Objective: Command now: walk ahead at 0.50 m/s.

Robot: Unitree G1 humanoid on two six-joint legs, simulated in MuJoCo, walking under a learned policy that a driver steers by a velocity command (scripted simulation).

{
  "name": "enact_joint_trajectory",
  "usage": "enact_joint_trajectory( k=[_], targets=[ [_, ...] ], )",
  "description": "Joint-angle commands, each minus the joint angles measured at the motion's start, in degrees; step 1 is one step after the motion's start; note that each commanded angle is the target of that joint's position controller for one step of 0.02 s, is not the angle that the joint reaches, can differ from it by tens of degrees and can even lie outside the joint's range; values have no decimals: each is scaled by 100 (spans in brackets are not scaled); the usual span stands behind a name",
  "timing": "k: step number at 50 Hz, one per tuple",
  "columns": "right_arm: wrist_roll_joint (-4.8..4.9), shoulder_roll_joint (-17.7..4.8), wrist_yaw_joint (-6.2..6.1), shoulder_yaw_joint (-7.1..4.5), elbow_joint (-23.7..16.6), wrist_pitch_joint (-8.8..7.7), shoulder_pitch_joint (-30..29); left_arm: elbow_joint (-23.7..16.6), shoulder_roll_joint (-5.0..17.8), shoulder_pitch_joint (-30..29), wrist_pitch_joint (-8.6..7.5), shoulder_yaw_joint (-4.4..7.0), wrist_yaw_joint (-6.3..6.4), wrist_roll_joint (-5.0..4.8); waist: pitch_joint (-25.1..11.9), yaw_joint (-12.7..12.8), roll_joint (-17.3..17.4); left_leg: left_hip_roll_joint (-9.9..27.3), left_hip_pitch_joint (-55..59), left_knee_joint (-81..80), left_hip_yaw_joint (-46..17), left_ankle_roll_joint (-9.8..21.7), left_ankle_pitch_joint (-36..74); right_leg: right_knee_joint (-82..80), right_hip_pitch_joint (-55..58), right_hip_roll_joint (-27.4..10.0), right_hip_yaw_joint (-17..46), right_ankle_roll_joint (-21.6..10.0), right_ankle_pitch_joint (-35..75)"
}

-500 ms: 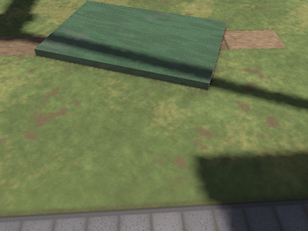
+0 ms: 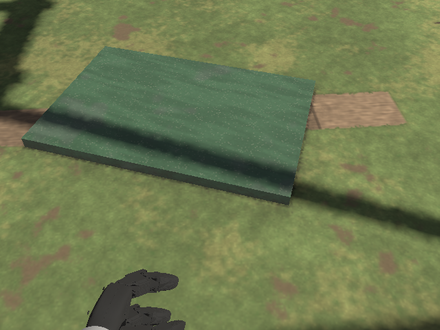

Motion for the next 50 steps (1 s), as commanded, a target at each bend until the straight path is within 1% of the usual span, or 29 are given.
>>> enact_joint_trajectory(
  k=[1,2,3,5,6,8,10,11,14,16,19,24,26,27,28,29,30,31,32,34,35,36,38,39,40,41,43,46,50],
  targets=[
    [126,-583,47,-324,-225,154,59,912,1533,3736,-171,528,209,140,-928,1471,-1653,-1078,-3808,6931,-1686,187,406,-5105,4540,-1432,6003,-1276,-987],
    [152,-505,-66,-338,-411,103,-254,1091,1377,3265,-350,496,253,-14,-102,1087,-1612,-1081,-4549,7873,-1930,295,619,-4974,3953,-1238,5318,-857,-1507],
    [209,-394,-152,-270,-559,33,-501,1252,1073,2696,-422,490,213,-75,183,762,-839,-1164,-4934,8417,-1781,386,430,-4812,3740,-1301,4767,-856,-101],
    [225,-227,-325,-83,-983,70,-1087,1457,326,2122,-407,314,197,-35,64,255,148,-913,-5343,8479,-1712,567,222,-4655,3628,-1485,3999,-564,1845],
    [205,-324,-392,-98,-1003,152,-1096,1487,124,1870,-439,254,178,105,148,-46,276,-740,-5381,7955,-1576,558,434,-4781,3354,-1409,3436,-460,2419],
    [188,-406,-366,-139,-975,204,-1241,1295,143,1462,-564,328,197,74,282,-307,-80,-447,-5163,7264,-1127,449,-57,-5149,3000,-1012,2182,-315,2360],
    [91,-519,-353,-209,-1106,153,-1538,1059,228,1434,-671,350,248,108,372,-317,-525,-228,-4641,6553,-615,269,22,-5733,2663,-703,1511,-240,2298],
    [20,-633,-338,-232,-1217,123,-1803,1053,212,1576,-716,339,288,126,414,-216,-345,-117,-4645,6040,-551,149,169,-5831,2688,-704,1392,-290,2605],
    [37,-507,-317,-186,-1494,106,-2573,1293,453,2967,-752,396,333,189,382,385,-539,131,-5254,4411,-219,-177,802,-5929,4235,-928,1386,-571,3910],
    [59,-400,-311,-173,-1563,181,-2807,1324,465,3395,-754,405,243,122,528,546,-605,177,-4823,3240,20,-283,1131,-6082,4451,-1020,1258,-716,4073],
    [59,-481,-308,-268,-1791,367,-3295,1367,549,3524,-801,429,103,-24,938,563,-833,52,-3973,2099,229,-244,1192,-6424,4396,-1217,1237,-771,3679],
    [215,-553,-482,-420,-2174,407,-3991,1562,694,3671,-788,588,160,-163,1080,612,-872,-198,-3659,348,344,-183,-167,-6190,6295,-1635,1426,-653,4664],
    [281,-659,-539,-526,-2178,322,-3825,1537,841,3498,-723,695,224,-179,915,425,-793,-415,-2809,-266,540,10,-122,-5793,6523,-1609,1286,-492,5524],
    [336,-802,-591,-611,-2096,230,-3509,1524,828,3480,-700,724,243,-170,607,305,-755,-566,-1816,-313,640,208,262,-5392,6301,-1334,1087,-282,6001],
    [337,-978,-656,-685,-1931,139,-2823,1444,610,3585,-707,685,288,-120,-242,209,-550,-372,-32,265,417,619,986,-4554,5640,-900,812,47,5599],
    [356,-1108,-639,-624,-1693,116,-1826,1254,40,4379,-792,476,351,-65,-1636,211,685,727,2925,270,-1125,1655,858,-3184,3442,-204,736,506,3529],
    [215,-1150,-736,-691,-1189,140,-224,1150,185,3756,-757,480,238,-23,-1575,-541,1074,1466,3769,-952,-2924,1915,158,-2022,2150,521,984,682,-123],
    [97,-1261,-785,-798,-816,95,205,904,556,2714,-671,688,167,-62,-428,-781,641,1215,3029,-1420,-2814,1231,-1084,-849,1217,239,1493,383,42],
    [164,-1359,-829,-856,-899,47,-390,930,676,2457,-674,771,214,-108,445,-512,365,1109,1838,-1512,-2233,930,-1461,-370,984,-112,1550,168,570],
    [279,-551,-810,-625,-1028,99,-1260,1045,206,2653,-700,690,283,95,602,98,-24,965,262,-1770,-1481,883,-769,-384,1665,-535,1628,-109,1412],
    [280,-235,-788,-518,-1092,124,-1435,1029,34,2657,-663,648,270,126,553,268,-172,924,-82,-1868,-1336,906,-359,-405,1824,-604,1581,-79,1614],
    [247,-154,-776,-491,-1125,122,-1488,1041,-53,2634,-621,642,248,90,496,334,-234,874,-172,-1938,-1159,961,-87,-378,1773,-623,1525,-19,1623],
    [165,-185,-737,-491,-1132,93,-1387,997,30,2370,-613,658,214,33,529,304,-177,765,-219,-2075,-820,1068,139,-515,1380,-660,1433,84,1749],
    [522,-863,-730,-561,-1124,80,-1491,603,676,2159,-566,849,511,-652,768,616,-243,893,-210,-2109,-925,897,-266,-806,1106,-931,1411,320,1783],
    [568,-918,-741,-550,-1121,64,-1464,491,743,1794,-550,831,632,-620,878,500,-275,972,-389,-2195,-989,884,-307,-1110,914,-1014,1401,472,1969],
    [527,-963,-753,-538,-1091,56,-1336,435,688,1653,-554,814,673,-489,948,456,-313,960,-498,-2209,-907,886,-236,-1479,914,-1040,1366,554,2290],
    [474,-1022,-798,-537,-1038,83,-1110,343,552,1369,-550,776,641,-392,1012,376,-100,743,-730,-2206,-536,801,64,-2252,1176,-951,1225,598,2870],
    [527,-1037,-822,-537,-952,77,-705,195,535,776,-516,756,552,-427,1072,159,-52,532,-597,-2232,-188,654,216,-3370,1702,-702,991,562,3466],
    [554,-1134,-849,-598,-789,155,-348,46,582,271,-435,723,447,-478,1266,-54,23,778,535,-2008,15,552,336,-4131,1589,-589,913,428,3232]
  ],
)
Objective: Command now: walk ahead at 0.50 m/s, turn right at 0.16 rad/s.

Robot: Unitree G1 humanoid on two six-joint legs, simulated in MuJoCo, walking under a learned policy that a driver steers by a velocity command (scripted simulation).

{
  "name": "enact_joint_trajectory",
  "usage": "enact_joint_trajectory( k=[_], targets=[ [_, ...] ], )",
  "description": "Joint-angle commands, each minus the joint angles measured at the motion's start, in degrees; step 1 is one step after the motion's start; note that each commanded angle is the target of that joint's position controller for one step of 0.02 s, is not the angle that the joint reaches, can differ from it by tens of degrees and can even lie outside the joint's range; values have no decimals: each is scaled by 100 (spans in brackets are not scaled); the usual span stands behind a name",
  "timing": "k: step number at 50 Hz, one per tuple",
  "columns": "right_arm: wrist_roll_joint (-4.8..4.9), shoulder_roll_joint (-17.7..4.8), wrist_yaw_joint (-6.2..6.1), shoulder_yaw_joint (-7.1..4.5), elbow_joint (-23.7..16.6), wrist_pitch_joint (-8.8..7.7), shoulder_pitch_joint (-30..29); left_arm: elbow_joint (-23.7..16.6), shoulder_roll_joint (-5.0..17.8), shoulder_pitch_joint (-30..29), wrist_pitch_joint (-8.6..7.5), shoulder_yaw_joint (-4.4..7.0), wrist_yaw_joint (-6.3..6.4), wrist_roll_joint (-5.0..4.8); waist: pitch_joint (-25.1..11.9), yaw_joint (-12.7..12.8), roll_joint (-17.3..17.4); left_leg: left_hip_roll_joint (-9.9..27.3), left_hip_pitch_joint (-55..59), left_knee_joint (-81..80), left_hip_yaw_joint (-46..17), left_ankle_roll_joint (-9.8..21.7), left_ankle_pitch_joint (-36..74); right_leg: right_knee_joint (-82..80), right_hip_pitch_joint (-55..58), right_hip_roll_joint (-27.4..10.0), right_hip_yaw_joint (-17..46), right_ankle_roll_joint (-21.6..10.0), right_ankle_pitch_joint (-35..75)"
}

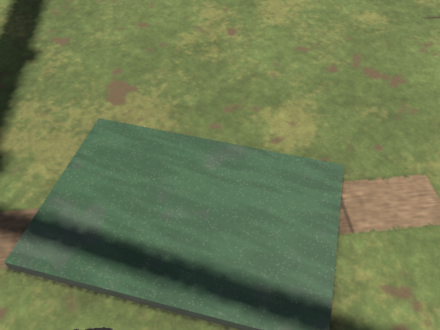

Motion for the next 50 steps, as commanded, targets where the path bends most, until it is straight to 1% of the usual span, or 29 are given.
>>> enact_joint_trajectory(
  k=[1,4,6,7,8,9,10,11,12,15,18,22,26,29,30,31,32,33,34,35,37,38,41,45,46,47,48,49,50],
  targets=[
    [10,-894,-65,-208,-151,15,128,-486,242,-771,-7,-6,-79,-37,526,18,586,1718,276,-230,-514,774,1735,-426,26,92,-119,-139,-236],
    [-4,-1031,-94,-280,-201,80,-111,-466,465,-369,-2,80,-140,22,243,300,743,1765,523,653,-206,601,3772,-622,1002,498,-483,-459,-1064],
    [-15,-982,-128,-249,-353,114,-382,19,961,1282,3,349,-153,61,-601,1029,579,1341,-191,2686,240,266,4464,-796,3293,726,-401,-762,-791],
    [-208,-766,-121,-159,-576,47,-287,164,1565,2232,41,508,-103,88,-1330,1133,-482,862,-2000,4756,387,-36,2190,-658,5257,-473,1457,-1261,-242],
    [-168,-247,15,36,-642,-147,48,205,1648,2416,23,452,-153,46,-1864,829,-1497,-49,-3950,6272,-368,-269,-1602,-1833,6583,-1384,4142,-2084,-1382],
    [49,-709,86,-85,-699,-316,-493,119,1298,2313,44,370,-124,73,-1617,999,-964,247,-4658,6869,-956,-161,-1397,-2119,6426,-1187,4081,-1835,-2054],
    [142,-880,92,-112,-889,-393,-1037,-61,1091,1775,46,318,-82,104,-955,945,-639,499,-4945,6877,-859,-85,-837,-2141,5673,-1017,3306,-1628,-1712],
    [58,-913,41,-124,-953,-406,-1293,-210,918,1331,41,245,-80,132,-628,735,31,748,-4622,6586,-821,-70,-358,-2269,4696,-860,2742,-1514,-1175],
    [-66,-958,-16,-180,-1007,-360,-1329,-310,815,1005,11,208,-90,167,-407,473,223,924,-4140,6096,-830,-90,-119,-2403,3825,-712,2355,-1459,-677],
    [-117,-784,-83,-207,-1207,-162,-1324,-347,775,1054,-27,181,-45,124,-232,199,-7,1010,-3657,5313,-800,-200,-38,-2623,2917,-383,1834,-1427,-351],
    [-182,-656,-105,-162,-1439,-92,-1925,-378,976,1476,-18,242,69,101,-72,352,-54,848,-3772,4179,-685,-396,822,-2681,2745,-196,1533,-1363,-7],
    [-100,-544,-29,-80,-1596,-64,-2550,-410,881,1940,92,227,139,76,26,630,-250,595,-3693,3201,-708,-454,1575,-2483,2966,-92,1567,-1206,-371],
    [-2,-557,63,0,-1963,-140,-3396,-400,989,2323,198,253,159,5,314,899,-256,300,-3650,2082,-525,-491,985,-2303,3376,-207,1962,-1183,-839],
    [-8,-824,84,-113,-1901,-234,-2733,-476,1004,2190,242,248,179,3,19,436,-637,93,-2000,1664,-399,-308,727,-1972,3100,-175,2207,-964,-459],
    [-90,-1085,90,-235,-1823,-273,-2502,-472,593,2571,232,153,153,-115,-516,502,133,369,-416,1901,-865,61,985,-1251,2290,228,1837,-581,418],
    [-73,-1115,62,-348,-1717,-245,-1648,-581,709,2279,205,137,163,-144,-1236,-80,453,857,1043,1814,-1582,450,430,-8,1402,505,1393,-184,763],
    [-89,-1381,-16,-446,-1542,-158,-415,-868,936,1839,149,178,150,-110,-2196,-659,1125,1741,2420,1323,-2711,790,-527,1496,646,833,1043,131,-100],
    [-7,-1339,-81,-406,-1472,-93,-362,-956,712,1824,129,116,100,21,-2457,-483,1785,2576,2761,1059,-3564,990,-94,2576,154,782,995,165,-3343],
    [-20,-1092,-177,-365,-1535,-13,-679,-896,924,1729,162,200,93,15,-1846,-378,1029,2553,2130,1032,-3182,889,117,3056,-120,466,893,181,-3296],
    [-47,-942,-229,-341,-1547,36,-999,-903,957,1461,211,244,98,-16,-1197,-232,611,2288,1329,945,-2578,674,484,3028,-99,271,632,155,-2996],
    [-150,-572,-147,-209,-1541,63,-1633,-965,793,1431,380,289,88,-28,-455,247,694,2057,-237,575,-1912,540,446,3028,391,-5,331,61,-2963],
    [-153,-580,-77,-187,-1583,63,-1954,-964,699,1660,479,286,44,-62,-231,533,846,1975,-1007,367,-1625,522,319,3188,858,-3,158,31,-2901],
    [-42,-1004,59,-271,-1704,16,-2658,-1001,712,2009,655,302,-6,-62,-71,1131,1086,1717,-1944,55,-646,382,115,2240,1896,-2,-125,-17,-2482],
    [12,-1270,88,-354,-1572,44,-2819,-727,852,2516,780,354,-55,-9,-126,1437,928,1586,-2102,849,41,257,-548,458,3312,191,-687,13,-2544],
    [10,-1171,57,-329,-1518,98,-2800,-513,823,2914,775,377,-68,4,-165,1584,593,1457,-2233,1591,241,213,-668,-99,3855,337,-844,-73,-2227],
    [-86,-915,35,-260,-1456,162,-2725,-195,876,3420,755,455,-78,39,-154,1734,-98,1103,-2564,3092,484,121,-593,-425,4384,611,-907,-239,-2267],
    [-144,-568,77,-153,-1524,227,-2810,-34,803,3845,687,413,-121,140,189,1821,-1174,763,-3808,5626,524,-41,-2110,-501,4629,429,-284,-556,-2333],
    [178,-388,138,-89,-2271,134,-2338,-558,1477,2930,441,370,-173,225,211,761,-2789,165,-5114,6489,-247,-126,-2081,-2432,4275,-914,3984,-1737,-4030],
    [313,-830,225,-113,-2258,-29,-2705,-929,1357,2378,263,305,-206,102,529,777,-1675,507,-5259,6792,-624,-87,-1770,-2947,3871,-1391,4407,-1781,-3852]
  ],
)
Over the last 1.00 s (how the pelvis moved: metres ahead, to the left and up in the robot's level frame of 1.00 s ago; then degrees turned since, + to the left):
0.49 0.06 0.14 0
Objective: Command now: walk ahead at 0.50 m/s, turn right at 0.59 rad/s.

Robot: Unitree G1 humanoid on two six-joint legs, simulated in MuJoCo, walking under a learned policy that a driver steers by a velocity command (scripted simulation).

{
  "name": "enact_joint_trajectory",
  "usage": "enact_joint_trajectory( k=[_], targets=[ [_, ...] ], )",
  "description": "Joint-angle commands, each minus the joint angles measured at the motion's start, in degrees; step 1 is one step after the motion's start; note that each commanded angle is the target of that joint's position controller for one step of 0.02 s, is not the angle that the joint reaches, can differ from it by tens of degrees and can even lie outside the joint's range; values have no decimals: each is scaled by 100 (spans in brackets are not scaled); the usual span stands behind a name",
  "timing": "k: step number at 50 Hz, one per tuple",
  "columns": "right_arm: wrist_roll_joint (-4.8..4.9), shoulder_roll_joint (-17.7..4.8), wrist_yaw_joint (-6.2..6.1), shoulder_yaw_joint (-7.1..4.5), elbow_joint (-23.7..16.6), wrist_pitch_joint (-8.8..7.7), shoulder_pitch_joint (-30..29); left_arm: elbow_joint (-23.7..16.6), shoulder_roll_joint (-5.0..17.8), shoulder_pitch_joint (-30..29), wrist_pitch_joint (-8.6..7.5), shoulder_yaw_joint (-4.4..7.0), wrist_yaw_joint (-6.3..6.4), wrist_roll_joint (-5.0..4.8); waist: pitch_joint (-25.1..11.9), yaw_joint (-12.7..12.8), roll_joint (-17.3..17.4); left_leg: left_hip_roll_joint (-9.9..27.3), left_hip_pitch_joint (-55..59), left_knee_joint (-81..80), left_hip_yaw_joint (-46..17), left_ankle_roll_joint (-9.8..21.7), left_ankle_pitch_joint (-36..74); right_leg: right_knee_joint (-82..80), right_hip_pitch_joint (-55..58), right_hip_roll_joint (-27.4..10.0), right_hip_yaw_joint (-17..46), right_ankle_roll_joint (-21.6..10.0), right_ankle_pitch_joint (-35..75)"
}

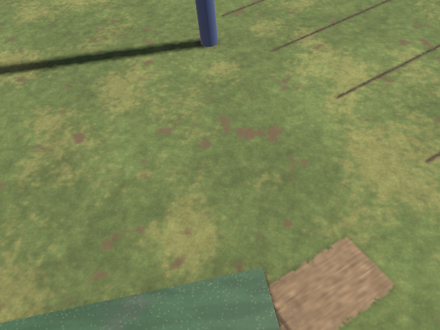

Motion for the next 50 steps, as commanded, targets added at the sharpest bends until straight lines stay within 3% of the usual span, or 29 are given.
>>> enact_joint_trajectory(
  k=[1,2,3,5,9,12,14,16,17,18,19,20,21,22,23,28,31,34,38,40,41,42,43,44,45,46,47,48,50],
  targets=[
    [169,-458,153,71,-1195,-401,-1264,-284,677,589,-360,-29,-56,1,486,104,-1239,-191,-2817,1638,-511,173,622,-3239,1275,-1862,4027,-1410,1235],
    [-22,-458,79,60,-1047,-397,-1138,-345,827,284,-403,3,-12,0,299,-127,-624,-118,-2379,1228,-451,112,940,-3021,1128,-1578,3446,-1150,1874],
    [-139,-508,27,45,-1089,-399,-1236,-368,886,75,-411,19,51,15,211,-190,-505,-138,-2173,696,-443,27,1160,-2997,989,-1462,3207,-1044,2218],
    [-65,-378,50,45,-1088,-289,-1332,-366,486,144,-470,-111,175,33,-79,-240,-703,-283,-1630,126,-321,-48,1648,-3012,974,-1174,2760,-951,2744],
    [-47,-30,134,148,-1260,-235,-1883,-243,360,821,-489,-80,338,-77,-129,4,-508,-617,-1519,-1502,-324,-112,2382,-3009,1652,-956,2506,-979,3002],
    [9,-21,209,139,-1387,-283,-2127,-200,321,926,-406,-43,391,-97,-52,65,-805,-720,-1318,-2309,-336,-163,2466,-2874,1886,-929,2521,-976,3109],
    [22,-126,193,73,-1407,-300,-1966,-243,343,770,-366,10,372,-122,-59,-67,-1009,-730,-644,-2663,-347,-155,2370,-2714,1632,-895,2597,-892,3321],
    [18,-290,101,-58,-1263,-315,-1266,-390,429,357,-366,79,320,-112,-281,-481,-1158,-856,778,-2989,-269,-40,2263,-2209,1039,-686,2645,-760,4187],
    [-6,-419,46,-146,-1087,-330,-653,-500,377,161,-387,90,279,-111,-535,-758,-967,-806,1738,-3318,-341,112,2247,-1508,635,-382,2463,-606,4645],
    [-50,-659,-6,-245,-878,-306,368,-724,191,-191,-407,46,234,-31,-1148,-1215,-533,-120,3160,-3328,-936,440,2046,-159,-53,-85,2054,-331,4185],
    [-100,-771,-1,-210,-725,-284,1026,-848,-373,-88,-444,-104,216,178,-1188,-1097,453,710,4116,-3224,-1949,686,2582,1230,-1281,421,1847,-142,839],
    [-298,-997,46,-233,-711,-313,808,-972,-168,798,-491,-56,268,-276,-1098,-506,1793,1815,4134,-4244,-4420,1728,1464,2237,-2636,452,1520,-21,505],
    [-211,-525,20,-171,-868,-348,384,-802,234,674,-451,15,311,-353,-572,-484,1090,1852,3448,-4452,-4386,1916,988,2799,-2771,-39,1385,98,1031],
    [-113,-120,3,-61,-843,-338,178,-838,455,204,-387,61,278,-236,-91,-527,460,1586,2755,-4446,-3430,1717,1183,2869,-2675,-270,1210,144,1478],
    [-122,-90,20,-14,-815,-346,154,-830,451,11,-339,85,257,-157,43,-451,24,1314,2268,-4568,-2853,1509,1435,2903,-2419,-395,1080,111,1596],
    [-197,-444,-10,-82,-494,-500,300,-1079,179,-579,-353,-2,85,-85,150,-320,-127,807,1666,-4809,-982,1154,3705,1605,-2120,-651,966,105,2723],
    [-115,-561,-59,-85,-369,-466,434,-1107,101,-877,-378,-77,-2,-86,44,-387,-104,609,1697,-4638,-266,997,4034,519,-1843,-621,857,117,3807],
    [-34,-747,-49,-102,-228,-407,793,-1300,6,-1555,-413,-180,-112,-68,241,-646,-157,553,1514,-4511,62,909,3893,-640,-1305,-428,585,48,4536],
    [46,-1018,-122,-139,-125,-242,1094,-1449,225,-1793,-429,-133,-234,-41,277,-646,-29,806,2077,-3775,29,734,4691,-1452,-1051,-220,524,-115,4313],
    [37,-1137,-156,-156,-133,-153,1102,-1224,515,-1062,-433,12,-235,0,-150,-267,31,722,2342,-2695,96,612,5715,-1782,-224,7,357,-290,4122],
    [47,-1070,-165,-117,-152,-123,1041,-1000,646,-416,-445,96,-205,43,-489,83,-93,512,2077,-1689,335,427,5768,-2339,768,79,210,-442,4904],
    [-76,-779,-170,-17,-224,-156,1128,-848,1006,150,-430,186,-125,133,-896,284,-426,99,811,-36,532,126,4042,-1964,2311,-490,648,-705,7315],
    [-375,-34,-64,230,-263,-226,1759,-823,1171,393,-433,50,-34,313,-1767,-45,-1874,-515,-1421,2553,251,-210,-1691,-352,4557,-1841,1919,-1432,11817],
    [-80,-388,41,302,-75,-317,2342,-822,975,795,-411,-48,-79,273,-3228,251,-1557,-566,-1799,3309,-1143,-228,-1790,-297,5243,-2712,2966,-2246,11944],
    [68,-810,62,213,-178,-292,1941,-754,910,552,-306,-42,-102,187,-3054,251,-1044,-268,-1898,3135,-1020,-326,-1138,-971,4634,-2451,2812,-2289,9856],
    [99,-804,7,209,-354,-216,1375,-777,692,-59,-257,-104,-96,67,-2204,25,-645,-3,-2120,2593,-713,-397,-441,-1415,3648,-2061,2574,-2006,8193],
    [9,-723,-96,218,-346,-94,1016,-847,377,-607,-247,-229,-61,33,-1547,-151,-271,166,-1876,2209,-650,-477,2,-1719,2541,-1831,2365,-1767,7348],
    [-61,-687,-166,217,-360,55,1011,-845,290,-944,-259,-280,-69,60,-1129,-398,-260,227,-1388,1840,-653,-523,190,-1965,1537,-1675,2156,-1644,7083],
    [-118,-383,-255,278,-343,217,1281,-666,395,-1125,-306,-250,-79,203,-928,-692,-603,185,-614,1416,-515,-512,303,-2238,396,-1508,1639,-1467,7210]
  ],
)
Over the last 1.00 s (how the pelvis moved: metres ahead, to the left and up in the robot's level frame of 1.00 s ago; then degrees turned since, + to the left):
0.46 -0.14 0.01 -32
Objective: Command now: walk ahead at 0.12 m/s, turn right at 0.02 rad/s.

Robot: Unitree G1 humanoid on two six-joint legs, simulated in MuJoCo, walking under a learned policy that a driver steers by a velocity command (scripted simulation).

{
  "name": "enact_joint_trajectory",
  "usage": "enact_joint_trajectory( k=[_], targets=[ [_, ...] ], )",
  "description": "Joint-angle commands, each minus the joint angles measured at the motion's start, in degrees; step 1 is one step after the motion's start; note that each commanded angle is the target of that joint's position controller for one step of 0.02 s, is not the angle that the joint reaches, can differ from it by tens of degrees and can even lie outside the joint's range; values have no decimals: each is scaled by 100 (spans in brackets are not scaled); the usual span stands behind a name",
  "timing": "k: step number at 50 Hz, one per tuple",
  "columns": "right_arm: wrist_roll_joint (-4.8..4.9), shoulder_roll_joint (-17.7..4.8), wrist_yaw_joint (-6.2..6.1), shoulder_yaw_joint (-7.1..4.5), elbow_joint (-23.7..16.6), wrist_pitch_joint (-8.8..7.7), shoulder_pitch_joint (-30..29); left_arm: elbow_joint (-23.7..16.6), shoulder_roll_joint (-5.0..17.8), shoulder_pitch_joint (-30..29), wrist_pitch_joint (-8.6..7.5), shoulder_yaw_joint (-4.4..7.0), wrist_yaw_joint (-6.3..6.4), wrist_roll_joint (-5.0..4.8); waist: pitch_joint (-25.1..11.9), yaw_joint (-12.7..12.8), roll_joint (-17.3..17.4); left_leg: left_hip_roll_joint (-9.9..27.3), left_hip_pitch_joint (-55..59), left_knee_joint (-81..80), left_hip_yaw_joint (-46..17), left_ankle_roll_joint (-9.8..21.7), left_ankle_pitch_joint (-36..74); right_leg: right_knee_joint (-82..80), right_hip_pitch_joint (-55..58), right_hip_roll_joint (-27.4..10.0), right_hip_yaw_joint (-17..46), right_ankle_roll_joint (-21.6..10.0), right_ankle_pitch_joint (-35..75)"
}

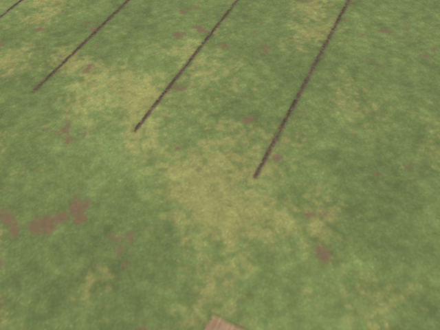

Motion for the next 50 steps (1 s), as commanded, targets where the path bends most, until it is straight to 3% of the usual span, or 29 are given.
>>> enact_joint_trajectory(
  k=[1,3,5,9,12,14,16,17,18,19,20,21,22,23,24,27,31,34,36,37,38,39,40,41,42,43,44,46,50],
  targets=[
    [-76,-212,-148,-35,-196,154,833,-196,709,-193,-136,182,40,117,-1342,-311,-495,223,435,-501,-30,-26,386,-745,572,-1747,1025,-1237,4442],
    [-108,-170,-194,-24,-185,166,773,-15,696,-169,-183,198,103,148,-1446,-291,-590,228,575,-887,-84,51,793,-770,597,-1732,674,-1111,4517],
    [-85,-282,-211,-59,-339,195,366,86,768,-107,-154,238,206,120,-1359,-129,-664,224,366,-1061,-156,79,1125,-864,818,-1836,630,-1077,4003],
    [-38,-398,-170,-121,-672,279,-245,181,888,13,30,318,398,51,-978,131,-732,201,-126,-1297,-1,85,987,-1023,1186,-2004,668,-1102,2411],
    [-39,-304,-96,-110,-878,303,-452,205,963,179,149,380,466,6,-871,274,-810,115,-316,-1508,226,148,599,-889,1586,-2176,720,-1105,2303],
    [-29,-200,-24,-91,-979,298,-422,199,1005,184,229,416,493,-51,-882,258,-946,1,-173,-2019,394,248,397,-698,1771,-2240,655,-1012,2594],
    [-23,-189,56,-121,-911,282,-87,147,1054,13,304,446,513,-136,-953,45,-914,-256,535,-3224,703,404,1166,-328,1668,-2074,317,-739,2623],
    [-64,-331,85,-180,-859,271,83,175,1011,164,310,458,513,-179,-905,9,-677,-329,944,-4017,604,565,2156,8,1494,-1789,41,-417,2247],
    [-120,-994,40,-392,-851,258,71,-62,886,214,279,467,520,-85,-997,267,795,396,1319,-4064,-849,1093,4016,983,768,-1012,-660,196,1681],
    [-142,-1110,-24,-456,-992,274,217,-286,895,-575,236,470,514,19,-949,-203,1588,1049,1837,-4733,-2247,1869,4821,1900,-624,-224,-763,601,-394],
    [-308,-1129,-22,-442,-946,188,729,-475,719,-1195,176,430,437,-5,-1057,-606,1533,1550,2324,-5219,-2877,2337,5485,3143,-1444,11,-39,581,-2675],
    [-350,-1124,0,-448,-1014,83,585,-389,500,-969,160,412,373,-106,-1175,-386,1003,1374,2481,-4959,-2576,2226,5255,3741,-1606,-117,399,523,-2752],
    [-189,-1027,14,-468,-1108,38,196,-290,531,-710,185,410,366,-134,-1009,-155,645,1072,2458,-4760,-2048,1883,5117,3590,-1742,-257,424,500,-2330],
    [-37,-888,-29,-455,-1181,47,-99,-258,648,-663,194,438,395,-86,-965,-25,528,868,2397,-4713,-1724,1620,4907,3185,-1662,-400,409,512,-1894],
    [30,-778,-65,-433,-1234,93,-252,-266,657,-703,187,440,420,-54,-985,29,545,705,2260,-4715,-1582,1541,4841,2901,-1409,-392,334,582,-1656],
    [18,-782,-153,-479,-1303,247,-224,-328,460,-785,149,355,342,-95,-1123,58,552,524,2137,-4680,-1511,1604,4745,2112,-921,-187,274,747,-1120],
    [21,-724,-194,-495,-1337,313,-235,-298,447,-751,132,300,195,-129,-1228,-19,712,452,1749,-4553,-1505,1615,3847,1007,-100,-149,270,778,-549],
    [-1,-627,-195,-450,-1315,323,-232,-314,421,-656,113,307,95,-133,-1063,33,629,322,1290,-4233,-1709,1564,3012,115,510,-178,233,671,57],
    [-65,-375,-212,-358,-1292,283,-229,-199,325,-305,53,320,69,-81,-962,201,540,-63,957,-3762,-1489,1267,2465,-1039,1375,-253,-28,480,1179],
    [-144,-38,-207,-261,-1267,226,-145,-121,372,44,28,332,83,21,-1111,260,256,-426,347,-2940,-1178,958,1606,-849,2225,-731,301,320,1807],
    [-210,249,-165,-169,-1280,161,56,-158,618,339,-4,332,111,161,-1174,258,-941,-1155,-752,-1078,-710,497,-849,-336,2871,-1879,1404,-288,4251],
    [-128,-213,-144,-310,-1315,151,552,-101,832,228,-45,370,109,174,-1327,-143,-897,-956,-656,-120,-955,278,-942,-444,2147,-2652,2125,-1198,4052],
    [-10,-559,-159,-392,-1287,187,655,-134,978,-192,-53,443,142,95,-1254,-264,-1221,-665,-796,225,-801,178,-462,-887,1738,-2753,2508,-1506,1528],
    [1,-652,-198,-413,-1254,258,339,-144,690,-307,-32,372,162,30,-909,-62,-1159,-505,-1050,405,-553,139,-187,-1299,1473,-2366,2458,-1307,-701],
    [-33,-665,-230,-442,-1239,320,73,-80,584,-197,12,323,188,-17,-602,109,-1063,-518,-1343,698,-419,147,87,-1573,1306,-2102,2454,-1095,-2189],
    [-43,-606,-219,-432,-1265,343,0,-11,663,-139,47,318,240,-75,-338,114,-1054,-506,-1501,749,-322,151,382,-1785,1111,-1951,2414,-984,-2782],
    [-57,-525,-193,-404,-1316,313,-82,43,746,-22,47,332,303,-98,-225,125,-1030,-437,-1617,684,-213,173,665,-1882,1086,-1850,2347,-900,-2897],
    [-84,-225,-153,-302,-1310,188,-97,176,745,366,-3,351,378,-84,-391,214,-870,-275,-1708,344,-24,231,977,-1836,1364,-1642,2031,-813,-2555],
    [-73,192,-78,-88,-1396,-43,-337,232,787,631,-43,371,400,-114,-673,377,-1052,-191,-742,-1510,417,354,388,-1872,1113,-1525,1430,-830,-1940]
  ],
)
Over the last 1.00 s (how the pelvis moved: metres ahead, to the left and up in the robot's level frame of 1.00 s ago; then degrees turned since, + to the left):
0.43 -0.14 -0.02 -28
